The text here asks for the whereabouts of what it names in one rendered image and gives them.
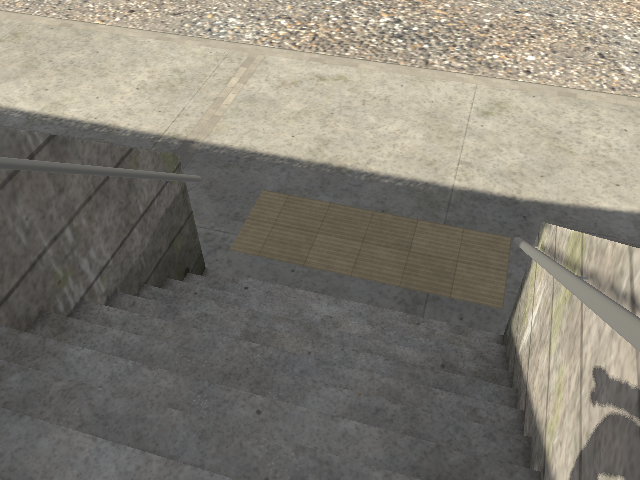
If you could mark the stairs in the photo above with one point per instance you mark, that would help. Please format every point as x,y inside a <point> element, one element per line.
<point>225,377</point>

